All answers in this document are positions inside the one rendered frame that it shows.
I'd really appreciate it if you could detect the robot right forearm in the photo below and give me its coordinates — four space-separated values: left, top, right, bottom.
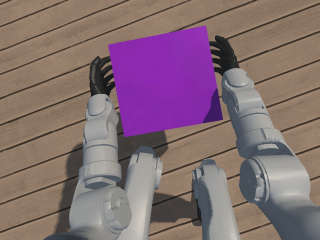
221 68 311 191

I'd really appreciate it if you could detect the carton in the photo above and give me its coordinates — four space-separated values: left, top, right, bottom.
108 25 223 137

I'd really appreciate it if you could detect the robot left thigh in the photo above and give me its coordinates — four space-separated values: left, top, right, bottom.
117 151 163 240

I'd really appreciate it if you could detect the robot left forearm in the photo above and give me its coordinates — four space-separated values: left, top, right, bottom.
69 94 122 225

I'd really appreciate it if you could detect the left robot shin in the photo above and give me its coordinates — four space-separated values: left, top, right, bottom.
126 145 157 177

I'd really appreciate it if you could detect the left robot upper arm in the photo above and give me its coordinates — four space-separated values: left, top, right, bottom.
43 185 132 240

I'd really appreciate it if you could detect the left robot hand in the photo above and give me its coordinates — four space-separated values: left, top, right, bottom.
89 56 116 97

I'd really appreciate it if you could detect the right robot upper arm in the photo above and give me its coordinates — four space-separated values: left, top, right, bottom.
239 154 320 240

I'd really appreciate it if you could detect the right robot hand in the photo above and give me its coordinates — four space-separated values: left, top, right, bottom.
209 35 240 76

